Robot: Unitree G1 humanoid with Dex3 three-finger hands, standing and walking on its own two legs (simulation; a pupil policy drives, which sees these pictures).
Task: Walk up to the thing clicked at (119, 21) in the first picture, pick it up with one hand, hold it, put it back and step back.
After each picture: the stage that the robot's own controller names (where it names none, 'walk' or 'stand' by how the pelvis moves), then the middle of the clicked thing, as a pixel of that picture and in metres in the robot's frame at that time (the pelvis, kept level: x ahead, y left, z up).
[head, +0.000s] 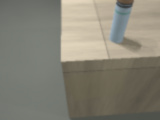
stand; (120, 18) +0.67 -0.16 +0.06
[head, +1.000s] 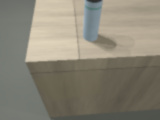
rise first; (92, 14) +0.62 +0.00 +0.09
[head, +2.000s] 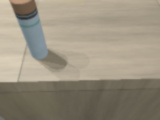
stand; (32, 30) +0.49 +0.21 +0.10
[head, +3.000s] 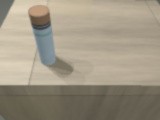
stand; (44, 38) +0.52 +0.18 +0.06
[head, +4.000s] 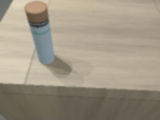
stand; (42, 36) +0.50 +0.18 +0.07
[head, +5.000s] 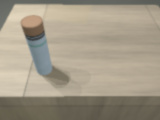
stand; (38, 48) +0.47 +0.19 +0.06
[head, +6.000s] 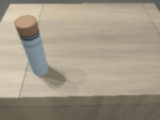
stand; (34, 49) +0.47 +0.21 +0.06
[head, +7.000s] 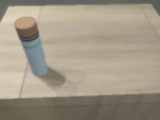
stand; (33, 49) +0.47 +0.21 +0.06
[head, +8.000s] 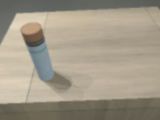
rise first; (39, 54) +0.45 +0.22 +0.06
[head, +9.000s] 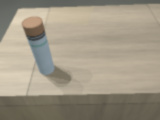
go down; (40, 48) +0.48 +0.22 +0.07
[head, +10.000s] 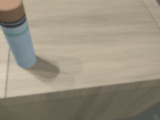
go down; (18, 37) +0.45 +0.20 +0.09
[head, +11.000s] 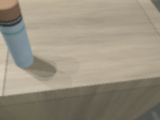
approach; (15, 36) +0.47 +0.20 +0.10
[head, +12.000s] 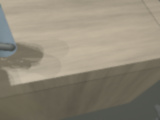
close; out of the picture +0.49 +0.22 +0.13
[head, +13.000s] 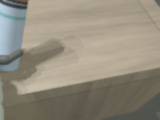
lift; (11, 29) +0.48 +0.20 +0.12
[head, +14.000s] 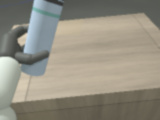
lift; (42, 29) +0.36 +0.12 +0.28
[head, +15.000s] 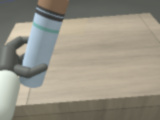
hold; (42, 42) +0.34 +0.13 +0.24
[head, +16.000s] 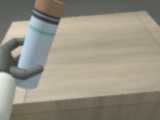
hold; (37, 44) +0.34 +0.14 +0.23
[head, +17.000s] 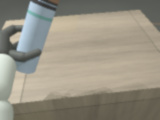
crouch; (35, 30) +0.40 +0.14 +0.24
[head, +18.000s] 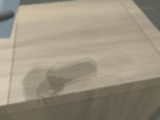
lower; out of the picture +0.50 +0.18 +0.28
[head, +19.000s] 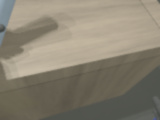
lower; out of the picture +0.54 +0.18 +0.13
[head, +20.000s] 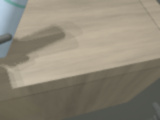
lower; (7, 15) +0.51 +0.18 +0.12
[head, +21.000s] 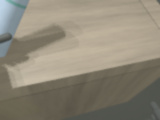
lower; (8, 15) +0.52 +0.18 +0.12
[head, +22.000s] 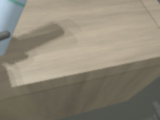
lower; (7, 13) +0.52 +0.18 +0.12
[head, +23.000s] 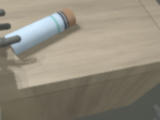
open; (42, 30) +0.54 +0.10 +0.04
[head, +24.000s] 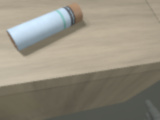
sink last; (47, 25) +0.53 +0.08 +0.04
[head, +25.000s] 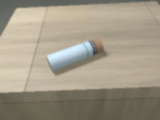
sink last; (75, 53) +0.53 +0.09 +0.00
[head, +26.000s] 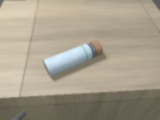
stand; (73, 57) +0.49 +0.07 -0.02
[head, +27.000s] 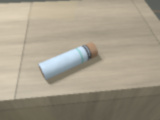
stand; (69, 60) +0.48 +0.08 -0.02
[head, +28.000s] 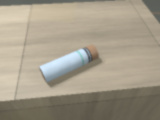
stand; (69, 62) +0.48 +0.07 -0.02
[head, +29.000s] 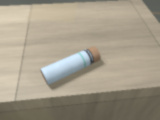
stand; (71, 64) +0.47 +0.07 -0.02
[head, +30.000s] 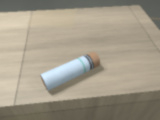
walk; (71, 70) +0.45 +0.06 -0.02
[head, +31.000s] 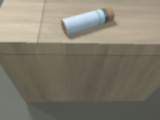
walk; (88, 20) +0.67 -0.02 -0.01
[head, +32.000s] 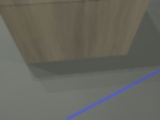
walk; out of the picture +1.07 +0.14 +0.01
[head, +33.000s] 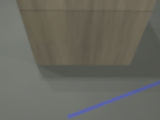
stand; out of the picture +1.19 +0.05 -0.01
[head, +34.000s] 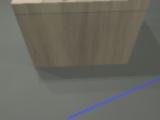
stand; out of the picture +1.19 +0.07 -0.03
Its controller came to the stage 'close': yes
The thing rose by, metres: 0.21
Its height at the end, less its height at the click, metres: -0.09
